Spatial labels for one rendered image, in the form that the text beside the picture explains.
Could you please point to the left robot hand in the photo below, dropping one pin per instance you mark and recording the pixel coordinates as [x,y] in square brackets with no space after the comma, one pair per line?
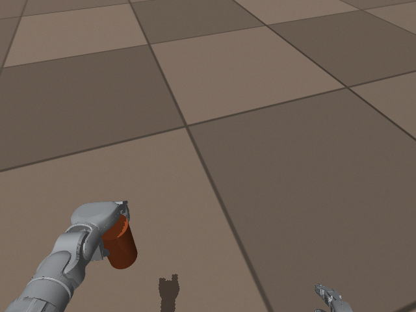
[103,215]

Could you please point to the can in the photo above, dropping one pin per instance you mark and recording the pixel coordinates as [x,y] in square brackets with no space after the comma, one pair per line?
[120,243]

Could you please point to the left robot arm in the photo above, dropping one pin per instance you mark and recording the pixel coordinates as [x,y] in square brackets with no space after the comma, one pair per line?
[61,272]

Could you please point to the right robot hand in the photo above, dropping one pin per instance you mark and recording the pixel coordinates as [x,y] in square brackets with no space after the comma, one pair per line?
[332,298]

